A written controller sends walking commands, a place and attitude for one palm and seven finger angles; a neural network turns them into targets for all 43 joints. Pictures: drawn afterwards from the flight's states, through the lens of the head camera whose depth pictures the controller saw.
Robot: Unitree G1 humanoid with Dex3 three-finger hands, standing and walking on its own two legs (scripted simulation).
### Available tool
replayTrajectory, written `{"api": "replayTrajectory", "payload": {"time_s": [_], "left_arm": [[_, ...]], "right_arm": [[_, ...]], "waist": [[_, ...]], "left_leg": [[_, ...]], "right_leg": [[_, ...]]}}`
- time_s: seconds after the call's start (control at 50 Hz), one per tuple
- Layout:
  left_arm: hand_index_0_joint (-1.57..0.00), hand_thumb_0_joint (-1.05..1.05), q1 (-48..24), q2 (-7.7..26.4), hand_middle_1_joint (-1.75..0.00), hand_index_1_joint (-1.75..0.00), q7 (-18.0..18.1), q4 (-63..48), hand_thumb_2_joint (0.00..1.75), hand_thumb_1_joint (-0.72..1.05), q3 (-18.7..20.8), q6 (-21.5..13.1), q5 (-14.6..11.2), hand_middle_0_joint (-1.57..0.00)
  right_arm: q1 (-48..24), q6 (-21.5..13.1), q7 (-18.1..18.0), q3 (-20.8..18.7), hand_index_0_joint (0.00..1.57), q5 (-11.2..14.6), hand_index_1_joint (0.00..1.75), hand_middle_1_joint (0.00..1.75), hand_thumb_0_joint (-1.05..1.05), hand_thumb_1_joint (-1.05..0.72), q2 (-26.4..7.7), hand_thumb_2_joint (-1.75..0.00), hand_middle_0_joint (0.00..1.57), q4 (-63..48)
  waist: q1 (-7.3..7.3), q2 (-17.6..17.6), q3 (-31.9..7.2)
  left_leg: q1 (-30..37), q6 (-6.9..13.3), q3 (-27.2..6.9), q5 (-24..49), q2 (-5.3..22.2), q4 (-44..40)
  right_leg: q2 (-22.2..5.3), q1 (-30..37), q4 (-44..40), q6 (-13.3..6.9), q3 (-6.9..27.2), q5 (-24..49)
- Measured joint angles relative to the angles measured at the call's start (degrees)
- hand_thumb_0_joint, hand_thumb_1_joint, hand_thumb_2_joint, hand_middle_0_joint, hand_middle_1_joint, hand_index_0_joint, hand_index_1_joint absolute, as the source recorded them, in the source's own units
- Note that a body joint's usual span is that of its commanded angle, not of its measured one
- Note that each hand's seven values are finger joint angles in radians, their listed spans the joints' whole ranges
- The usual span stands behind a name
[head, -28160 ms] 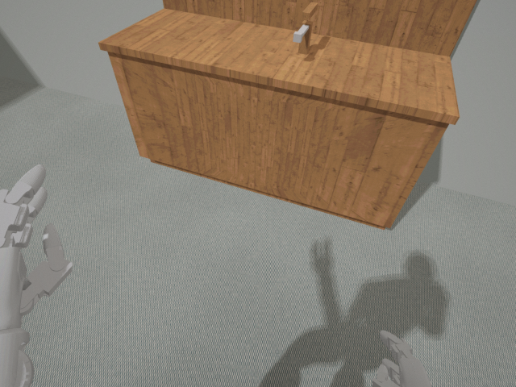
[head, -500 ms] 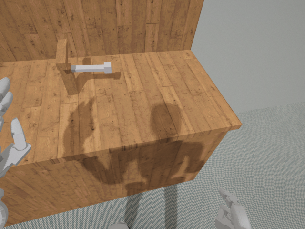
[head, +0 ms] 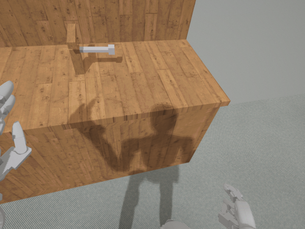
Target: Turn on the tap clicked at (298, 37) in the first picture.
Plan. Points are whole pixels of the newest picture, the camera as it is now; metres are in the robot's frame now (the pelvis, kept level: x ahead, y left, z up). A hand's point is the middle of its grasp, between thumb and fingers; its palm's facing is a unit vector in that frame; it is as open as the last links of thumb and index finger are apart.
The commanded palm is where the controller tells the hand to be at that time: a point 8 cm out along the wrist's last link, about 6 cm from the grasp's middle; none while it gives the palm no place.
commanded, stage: stop stepping back and stand still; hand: left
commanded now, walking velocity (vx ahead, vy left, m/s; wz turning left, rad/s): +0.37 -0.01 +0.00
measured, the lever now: (111, 49) +0.73 +0.19 +0.06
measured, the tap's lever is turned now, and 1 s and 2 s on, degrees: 84 84 84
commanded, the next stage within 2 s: stand and check the lever's angle in 1.58 s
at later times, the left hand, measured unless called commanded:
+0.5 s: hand (7, 201) +0.13 +0.22 +0.18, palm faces +0.40 -0.84 -0.38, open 7.4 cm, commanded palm +0.08 +0.26 +0.19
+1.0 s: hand (18, 213) +0.12 +0.21 +0.17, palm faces +0.44 -0.80 -0.40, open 7.4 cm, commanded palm +0.07 +0.24 +0.19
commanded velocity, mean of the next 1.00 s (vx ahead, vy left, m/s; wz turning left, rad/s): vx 0.13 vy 0.04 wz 0.00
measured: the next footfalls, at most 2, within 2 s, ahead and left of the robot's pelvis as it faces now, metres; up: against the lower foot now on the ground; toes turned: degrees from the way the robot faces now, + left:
right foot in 0.10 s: +0.06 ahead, -0.11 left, +0.00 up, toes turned +0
left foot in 0.34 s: -0.05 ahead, +0.11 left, +0.00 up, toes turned +2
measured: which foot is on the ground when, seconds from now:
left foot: down 0.00-0.10, up 0.12-0.32, down 0.34-0.60, up 0.62-0.84, down 0.86-1.00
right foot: up 0.00-0.08, down 0.10-0.34, up 0.36-0.58, down 0.60-1.00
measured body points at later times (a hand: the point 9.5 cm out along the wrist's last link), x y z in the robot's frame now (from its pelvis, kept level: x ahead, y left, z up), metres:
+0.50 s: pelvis -0.08 -0.02 +0.00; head -0.11 -0.01 +0.45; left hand +0.10 +0.27 +0.20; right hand +0.05 -0.26 -0.08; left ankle -0.09 +0.10 -0.73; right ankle -0.04 -0.11 -0.67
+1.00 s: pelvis -0.07 -0.05 +0.00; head -0.08 -0.05 +0.45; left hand +0.09 +0.25 +0.19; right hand +0.10 -0.29 -0.08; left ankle -0.08 +0.08 -0.73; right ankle -0.03 -0.13 -0.73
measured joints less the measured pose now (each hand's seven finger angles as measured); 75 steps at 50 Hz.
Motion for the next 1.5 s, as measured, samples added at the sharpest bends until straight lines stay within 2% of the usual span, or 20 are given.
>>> {"api": "replayTrajectory", "payload": {"time_s": [0.1,0.16,0.22,0.28,0.34,0.38,0.42,0.46,0.58,0.64,0.68,0.72,0.76,0.82,0.86,0.92,0.98,1.08,1.18,1.5], "left_arm": [[-0.2,0.02,1.2,-0.3,-0.3,-0.31,-0.1,2.4,0.9,0.89,-0.3,0.9,1.2,-0.21],[-0.21,0.02,-2.0,-2.2,-0.3,-0.31,-1.0,5.3,0.9,0.89,-2.1,1.3,1.4,-0.2],[-0.2,0.02,-2.6,-3.7,-0.3,-0.31,-1.4,6.7,0.9,0.89,-2.9,1.9,0.8,-0.2],[-0.2,0.02,-2.3,-3.7,-0.3,-0.31,-1.1,6.6,0.9,0.89,-3.6,2.6,1.0,-0.2],[-0.2,0.02,-1.3,-2.7,-0.3,-0.31,-0.2,3.4,0.9,0.89,-3.8,2.7,1.0,-0.2],[-0.2,0.02,-1.5,-1.1,-0.3,-0.31,0.4,3.0,0.9,0.89,-2.6,2.0,1.4,-0.21],[-0.21,0.02,-1.4,0.1,-0.3,-0.31,0.3,4.5,0.9,0.89,-1.4,1.5,1.6,-0.21],[-0.21,0.02,-1.9,0.3,-0.3,-0.31,-0.3,6.4,0.9,0.89,-1.0,1.2,1.7,-0.21],[-0.2,0.02,-0.9,-1.1,-0.3,-0.31,-1.1,8.1,0.9,0.89,-0.7,1.5,1.0,-0.2],[-0.2,0.02,-2.7,-1.7,-0.3,-0.31,-1.4,7.8,0.9,0.89,-1.7,1.9,1.2,-0.2],[-0.2,0.02,-3.6,-3.0,-0.3,-0.31,-1.7,7.1,0.9,0.89,-3.2,2.2,0.8,-0.2],[-0.21,0.02,-2.7,-3.7,-0.3,-0.31,-1.8,5.6,0.9,0.89,-3.7,2.2,0.6,-0.2],[-0.21,0.02,-1.1,-3.5,-0.3,-0.31,-1.5,3.8,0.9,0.89,-3.6,2.1,0.5,-0.21],[-0.21,0.02,0.5,-1.9,-0.3,-0.31,-0.6,1.8,0.9,0.89,-3.3,1.8,0.4,-0.21],[-0.21,0.02,0.9,-1.4,-0.3,-0.31,0.1,1.0,0.9,0.89,-3.0,1.3,0.2,-0.21],[-0.21,0.02,0.5,-0.4,-0.3,-0.31,0.8,2.9,0.9,0.89,-1.9,1.2,0.2,-0.21],[-0.21,0.02,0.3,-0.9,-0.3,-0.31,0.6,5.5,0.9,0.89,-1.7,1.6,0.4,-0.21],[-0.21,0.02,-0.2,-3.5,-0.3,-0.31,0.5,5.9,0.9,0.89,-3.3,1.5,-0.1,-0.21],[-0.21,0.02,-0.8,-4.4,-0.3,-0.31,1.0,6.0,0.9,0.89,-4.5,1.3,0.0,-0.2],[-0.2,0.02,-1.3,-3.6,-0.3,-0.31,0.6,7.3,0.9,0.89,-4.8,1.9,-0.3,-0.2]], "right_arm": [[4.1,1.1,0.1,0.9,0.2,0.0,0.3,0.3,0.01,-0.91,-1.0,-0.9,0.2,1.0],[3.7,2.7,0.2,0.4,0.2,0.1,0.3,0.3,0.01,-0.91,-1.9,-0.9,0.2,4.4],[3.2,3.6,0.5,0.8,0.2,0.2,0.3,0.3,0.02,-0.91,-1.4,-0.9,0.2,8.0],[3.6,3.1,-0.1,1.3,0.2,0.2,0.3,0.3,0.02,-0.91,-0.9,-0.9,0.2,8.4],[4.4,1.2,-1.1,1.4,0.2,-0.2,0.3,0.3,0.02,-0.91,-1.9,-0.9,0.2,6.0],[3.7,0.6,-1.8,0.7,0.2,-0.4,0.3,0.3,0.02,-0.91,-1.1,-0.9,0.2,5.3],[4.1,-0.1,-1.4,0.4,0.2,0.0,0.3,0.3,0.02,-0.91,-0.1,-0.9,0.2,5.0],[4.9,-0.5,-0.6,0.5,0.2,0.6,0.3,0.3,0.02,-0.91,0.2,-0.9,0.2,5.3],[6.7,0.7,-0.1,1.5,0.2,0.5,0.3,0.3,0.01,-0.91,-0.4,-0.9,0.2,4.7],[5.4,1.2,-0.3,1.0,0.2,0.3,0.3,0.3,0.01,-0.91,-1.3,-0.9,0.2,5.1],[4.0,1.9,0.1,0.4,0.2,0.5,0.3,0.3,0.02,-0.91,-1.5,-0.9,0.2,7.2],[3.1,2.4,0.3,0.3,0.2,0.4,0.3,0.3,0.02,-0.91,-1.5,-0.9,0.2,8.1],[2.8,2.5,0.0,0.4,0.2,0.3,0.3,0.3,0.02,-0.91,-1.3,-0.9,0.2,7.7],[3.2,1.9,-1.1,0.5,0.2,0.1,0.3,0.3,0.02,-0.91,-1.5,-0.9,0.2,5.7],[3.5,1.2,-1.7,0.1,0.2,-0.2,0.3,0.3,0.02,-0.91,-2.6,-0.9,0.2,3.7],[2.9,0.9,-2.3,-0.4,0.2,0.1,0.3,0.3,0.02,-0.91,-2.7,-0.9,0.2,2.8],[3.0,0.5,-1.9,-0.3,0.2,0.3,0.3,0.3,0.02,-0.91,-2.9,-0.9,0.2,2.7],[2.1,0.7,-0.9,0.0,0.2,0.3,0.3,0.3,0.02,-0.91,-2.9,-0.9,0.2,3.2],[0.5,1.3,-1.2,0.7,0.2,-0.1,0.3,0.3,0.02,-0.91,-2.2,-0.9,0.2,2.8],[-0.7,2.8,-1.0,2.0,0.21,-0.3,0.3,0.3,0.01,-0.91,-1.1,-0.9,0.2,0.1]], "waist": [[1.02,3.5,-2.1],[1.62,6.3,-1.6],[2.12,3.8,-3.6],[1.13,1.7,-6.1],[0.18,2.5,-7.2],[-0.22,1.2,-6.1],[-0.62,0.5,-6.1],[-1.19,1.4,-6.7],[-0.34,5.3,-5.8],[0.6,7.7,-3.2],[1.32,7.1,-2.1],[1.58,5.5,-2.2],[1.09,3.8,-2.8],[0.34,2.3,-3.4],[-0.17,3.4,-3.6],[-0.19,3.1,-2.6],[-0.03,5.0,-2.8],[1.72,5.6,-2.5],[2.66,4.9,-1.9],[2.38,4.6,-2.7]], "left_leg": [[-3.0,-0.3,-1.4,-1.6,1.4,3.8],[-8.6,0.2,-4.7,-9.5,0.7,20.6],[-11.8,0.2,-3.3,-6.1,-1.3,35.2],[-7.7,1.4,-0.5,-6.9,-0.3,27.0],[2.3,3.5,-0.5,-11.3,0.9,5.0],[2.8,2.1,0.3,-10.0,0.0,3.6],[3.7,0.7,1.2,-7.1,-0.7,2.9],[4.4,0.2,0.4,-5.2,-0.6,1.0],[3.8,-0.8,-1.1,-5.1,1.7,1.7],[-1.9,1.0,-3.4,-11.3,2.6,15.1],[-6.2,1.0,-4.5,-10.4,0.6,27.0],[-8.5,1.1,-3.2,-7.5,-0.2,31.6],[-8.0,1.3,-1.3,-6.0,0.2,27.4],[-2.3,1.9,0.7,-6.8,0.8,11.8],[1.9,2.6,-0.2,-7.4,1.2,1.6],[3.0,-0.1,-0.1,-4.0,0.2,1.2],[3.9,-0.9,-1.3,-4.1,0.6,1.0],[3.7,0.5,-2.7,-3.4,0.1,1.9],[6.9,-0.1,-2.0,-3.2,-0.8,-3.2],[9.2,1.2,-0.5,-2.6,-1.1,-6.3]], "right_leg": [[-0.3,11.0,-17.3,-1.3,-3.4,5.2],[1.0,11.0,-17.3,-3.4,-5.6,8.6],[0.1,9.5,-17.8,-4.0,-4.5,9.5],[-1.5,7.1,-18.7,-4.4,-5.0,10.6],[-1.4,3.4,-15.5,-3.9,-6.4,7.6],[-1.6,-0.2,-4.9,-2.7,-4.4,0.8],[-1.1,-2.8,7.0,-1.8,-3.0,-0.5],[-0.8,-3.3,11.0,-1.4,-3.3,0.8],[-1.8,7.0,-11.7,-1.4,-5.9,2.9],[-0.3,9.0,-15.5,-3.6,-7.8,7.5],[-0.2,9.1,-14.9,-4.6,-8.2,7.6],[-0.5,9.3,-16.1,-5.0,-7.7,8.1],[-1.0,9.3,-17.7,-5.0,-7.3,9.0],[-1.9,9.0,-18.6,-4.7,-7.3,9.3],[-1.6,8.3,-17.3,-4.4,-8.2,8.3],[-1.8,9.0,-15.6,-2.7,-6.4,5.3],[-0.9,11.5,-18.9,-3.4,-6.9,8.6],[-0.7,13.3,-21.4,-3.9,-7.4,8.7],[-1.6,14.4,-22.8,-2.7,-6.4,9.0],[-1.7,16.8,-26.9,-1.3,-4.8,10.8]]}}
